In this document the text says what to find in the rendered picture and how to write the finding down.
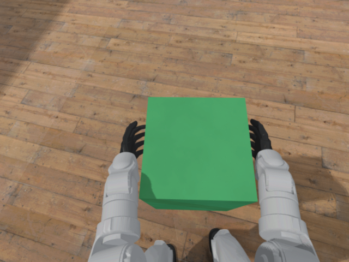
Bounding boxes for right robot shin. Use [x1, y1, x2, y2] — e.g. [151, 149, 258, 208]
[214, 229, 231, 237]

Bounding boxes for left robot shin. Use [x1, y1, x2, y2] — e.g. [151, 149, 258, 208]
[154, 240, 168, 247]

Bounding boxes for carton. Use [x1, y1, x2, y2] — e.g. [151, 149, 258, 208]
[139, 97, 258, 211]

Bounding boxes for right robot hand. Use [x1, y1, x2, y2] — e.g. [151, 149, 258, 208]
[249, 119, 272, 160]

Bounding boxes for left robot hand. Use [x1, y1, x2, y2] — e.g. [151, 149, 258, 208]
[120, 121, 146, 159]

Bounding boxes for robot left forearm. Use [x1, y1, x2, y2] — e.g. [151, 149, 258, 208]
[88, 152, 141, 261]

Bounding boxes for left robot upper arm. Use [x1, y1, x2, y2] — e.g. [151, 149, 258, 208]
[88, 243, 147, 262]

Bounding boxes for robot shin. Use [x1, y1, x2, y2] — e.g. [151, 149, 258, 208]
[214, 229, 231, 237]
[154, 240, 168, 247]

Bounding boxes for right robot upper arm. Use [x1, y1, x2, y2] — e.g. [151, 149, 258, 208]
[254, 241, 319, 262]

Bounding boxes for robot right forearm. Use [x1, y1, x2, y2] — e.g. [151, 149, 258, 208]
[255, 149, 320, 262]

